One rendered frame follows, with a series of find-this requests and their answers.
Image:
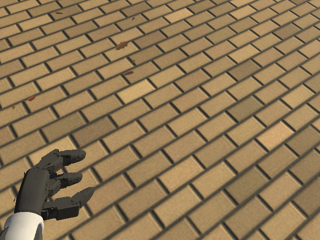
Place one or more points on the robot left hand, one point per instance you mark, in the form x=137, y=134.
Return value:
x=37, y=186

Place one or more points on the robot left forearm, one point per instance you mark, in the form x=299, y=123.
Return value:
x=23, y=226

